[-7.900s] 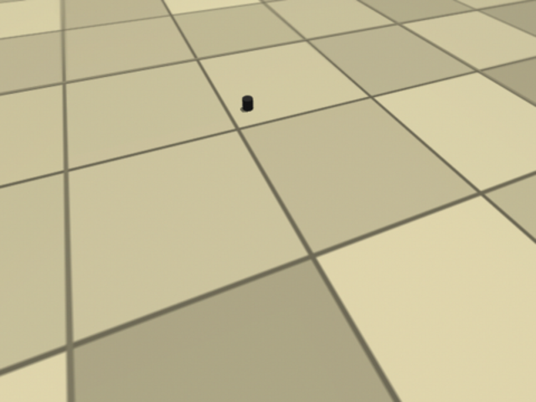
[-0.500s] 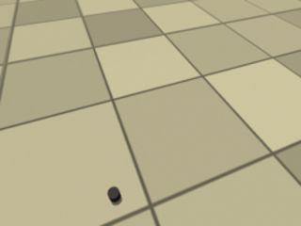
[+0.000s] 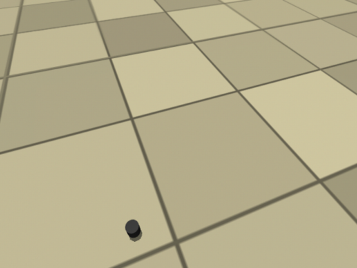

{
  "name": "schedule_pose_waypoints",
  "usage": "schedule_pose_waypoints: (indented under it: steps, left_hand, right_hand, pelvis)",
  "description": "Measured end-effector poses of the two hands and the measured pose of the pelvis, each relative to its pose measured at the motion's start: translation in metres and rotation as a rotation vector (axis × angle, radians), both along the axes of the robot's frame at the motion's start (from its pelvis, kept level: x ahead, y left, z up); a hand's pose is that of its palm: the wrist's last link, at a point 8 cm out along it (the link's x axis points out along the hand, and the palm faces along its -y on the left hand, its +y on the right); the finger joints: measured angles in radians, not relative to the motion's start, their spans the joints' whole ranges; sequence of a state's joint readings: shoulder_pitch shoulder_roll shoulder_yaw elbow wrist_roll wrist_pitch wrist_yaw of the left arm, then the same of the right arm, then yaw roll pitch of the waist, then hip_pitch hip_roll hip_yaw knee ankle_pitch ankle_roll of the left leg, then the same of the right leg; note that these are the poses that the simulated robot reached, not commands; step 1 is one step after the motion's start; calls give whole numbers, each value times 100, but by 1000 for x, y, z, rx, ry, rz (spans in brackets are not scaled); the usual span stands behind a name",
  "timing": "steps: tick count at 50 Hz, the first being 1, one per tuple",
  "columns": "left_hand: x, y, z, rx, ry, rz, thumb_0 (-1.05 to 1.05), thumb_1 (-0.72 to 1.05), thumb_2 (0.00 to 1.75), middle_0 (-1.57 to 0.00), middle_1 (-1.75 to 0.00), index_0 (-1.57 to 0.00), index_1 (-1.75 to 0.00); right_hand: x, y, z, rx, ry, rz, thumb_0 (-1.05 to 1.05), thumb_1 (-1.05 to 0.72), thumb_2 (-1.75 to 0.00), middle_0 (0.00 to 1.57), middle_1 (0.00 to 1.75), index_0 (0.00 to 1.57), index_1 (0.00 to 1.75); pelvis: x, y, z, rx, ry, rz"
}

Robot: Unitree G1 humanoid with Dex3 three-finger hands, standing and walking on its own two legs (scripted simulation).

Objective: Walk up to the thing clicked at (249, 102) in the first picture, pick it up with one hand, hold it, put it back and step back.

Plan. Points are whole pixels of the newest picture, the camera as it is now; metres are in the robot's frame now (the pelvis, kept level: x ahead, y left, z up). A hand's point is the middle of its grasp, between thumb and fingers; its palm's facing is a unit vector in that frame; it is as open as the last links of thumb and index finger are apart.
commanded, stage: stand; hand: left
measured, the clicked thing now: (133, 228) +0.44 +0.26 -0.75
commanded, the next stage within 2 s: none
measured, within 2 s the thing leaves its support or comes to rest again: neither
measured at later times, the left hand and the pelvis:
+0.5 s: hand out of the picture +0.08 +0.25 -0.15, palm faces -0.03 -0.94 -0.34, open 7.4 cm; pelvis +0.00 +0.00 +0.00, yaw -1 degrees
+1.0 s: hand out of the picture +0.08 +0.25 -0.16, palm faces -0.03 -0.94 -0.34, open 7.4 cm; pelvis +0.01 +0.00 +0.00, yaw -1 degrees
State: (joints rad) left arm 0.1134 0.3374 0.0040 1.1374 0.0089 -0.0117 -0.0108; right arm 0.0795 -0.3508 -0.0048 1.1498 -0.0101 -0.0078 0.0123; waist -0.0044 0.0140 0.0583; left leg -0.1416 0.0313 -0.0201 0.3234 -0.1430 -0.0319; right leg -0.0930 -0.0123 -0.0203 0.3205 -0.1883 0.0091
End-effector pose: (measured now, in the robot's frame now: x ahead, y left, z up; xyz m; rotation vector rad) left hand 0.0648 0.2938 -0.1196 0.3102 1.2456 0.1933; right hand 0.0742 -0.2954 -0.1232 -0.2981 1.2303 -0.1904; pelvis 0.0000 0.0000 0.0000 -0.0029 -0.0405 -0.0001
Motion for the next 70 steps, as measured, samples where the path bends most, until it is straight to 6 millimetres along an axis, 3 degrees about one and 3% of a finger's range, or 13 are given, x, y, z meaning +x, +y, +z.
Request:
schedule_pose_waypoints:
  steps: [16, 53, 70]
  left_hand:
    - [5, -1, 0, 1, -12, -14, 1, 90, 89, -20, -30, -21, -30]
    - [10, 2, 1, 5, -12, -15, 1, 90, 89, -20, -30, -21, -30]
    - [10, 4, 1, 6, -16, -20, 1, 90, 89, -20, -30, -21, -30]
  right_hand:
    - [-17, -5, 0, -7, 26, -15, 1, -91, -90, 20, 30, 20, 30]
    - [0, -3, 3, -14, -3, 0, 1, -90, -90, 20, 30, 20, 30]
    - [-8, -2, 3, -16, 5, -4, 1, -90, -90, 20, 30, 21, 30]
  pelvis:
    - [-1, -3, 0, -1, 0, -7]
    - [6, -1, 0, 0, -2, -15]
    - [3, 1, 0, 1, -3, -15]
